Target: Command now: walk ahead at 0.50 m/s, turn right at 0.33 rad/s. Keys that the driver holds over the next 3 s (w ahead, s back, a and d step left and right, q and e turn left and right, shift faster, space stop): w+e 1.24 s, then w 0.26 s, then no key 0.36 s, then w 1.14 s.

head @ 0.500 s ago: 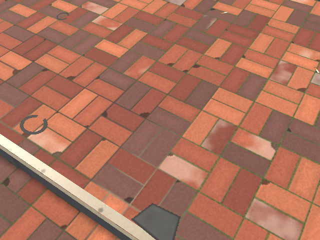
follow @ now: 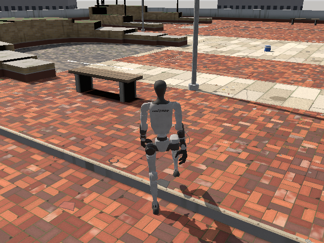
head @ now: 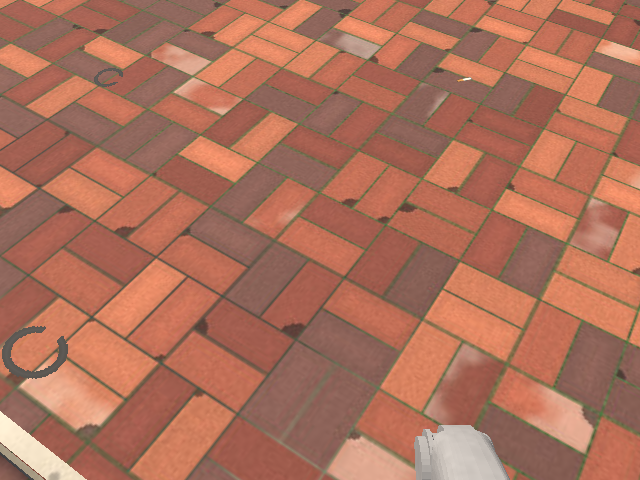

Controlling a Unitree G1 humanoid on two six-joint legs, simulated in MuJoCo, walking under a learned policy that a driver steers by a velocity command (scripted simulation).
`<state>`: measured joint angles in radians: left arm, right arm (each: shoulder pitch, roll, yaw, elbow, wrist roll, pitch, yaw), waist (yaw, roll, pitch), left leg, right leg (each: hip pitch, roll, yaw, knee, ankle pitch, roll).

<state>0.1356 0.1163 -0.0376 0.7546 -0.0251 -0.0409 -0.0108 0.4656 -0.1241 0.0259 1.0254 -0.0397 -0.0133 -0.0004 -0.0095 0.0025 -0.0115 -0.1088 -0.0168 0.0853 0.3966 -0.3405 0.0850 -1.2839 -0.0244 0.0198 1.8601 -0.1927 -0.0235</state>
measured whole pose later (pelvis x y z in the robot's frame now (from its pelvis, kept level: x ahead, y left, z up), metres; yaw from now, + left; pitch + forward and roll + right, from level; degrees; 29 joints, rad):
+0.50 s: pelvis +0.30 -0.03 +0.12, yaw -16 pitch +5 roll +1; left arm 0.40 0.21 0.02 0.80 -0.03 -0.06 0.00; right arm 0.02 -0.22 0.02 0.60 -0.01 -0.11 0.00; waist 0.05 0.02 -0.03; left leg -0.76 0.06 -0.06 0.79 -0.04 -0.03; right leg -0.18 0.12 0.14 0.38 -0.27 -0.10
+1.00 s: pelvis +0.57 -0.10 +0.12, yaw -35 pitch +2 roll +2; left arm 0.10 0.28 0.06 0.63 -0.03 -0.03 -0.03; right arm 0.36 -0.28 -0.07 0.81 -0.01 -0.09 0.00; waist -0.09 -0.05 0.02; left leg -0.01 -0.02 0.17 0.27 -0.29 0.02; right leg -0.74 -0.11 0.05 0.85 -0.03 0.00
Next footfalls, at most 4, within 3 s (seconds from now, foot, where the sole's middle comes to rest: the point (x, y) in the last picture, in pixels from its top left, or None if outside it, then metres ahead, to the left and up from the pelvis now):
0.16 right None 0.25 -0.09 -0.66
0.62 left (313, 412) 0.58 0.02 -0.66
1.16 right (491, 358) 0.71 -0.36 -0.66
1.62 left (485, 232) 1.06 -0.41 -0.66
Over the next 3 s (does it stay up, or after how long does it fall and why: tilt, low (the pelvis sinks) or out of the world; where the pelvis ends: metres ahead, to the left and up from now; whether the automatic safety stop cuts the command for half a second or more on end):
stays up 1.22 -0.75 0.10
